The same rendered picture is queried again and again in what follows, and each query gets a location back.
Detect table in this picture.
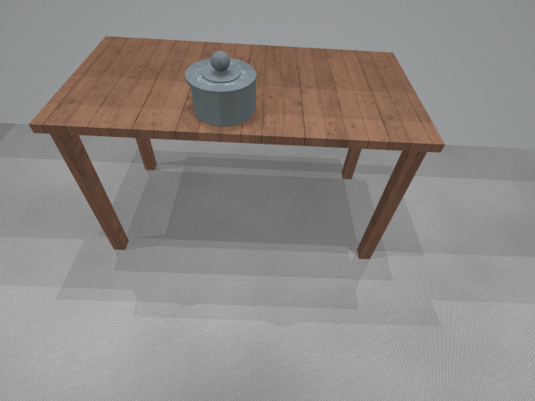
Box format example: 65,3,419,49
29,36,445,259

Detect lid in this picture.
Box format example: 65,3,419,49
185,58,257,94

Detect knob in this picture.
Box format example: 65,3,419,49
211,51,230,72

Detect pot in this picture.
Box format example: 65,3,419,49
191,81,256,127

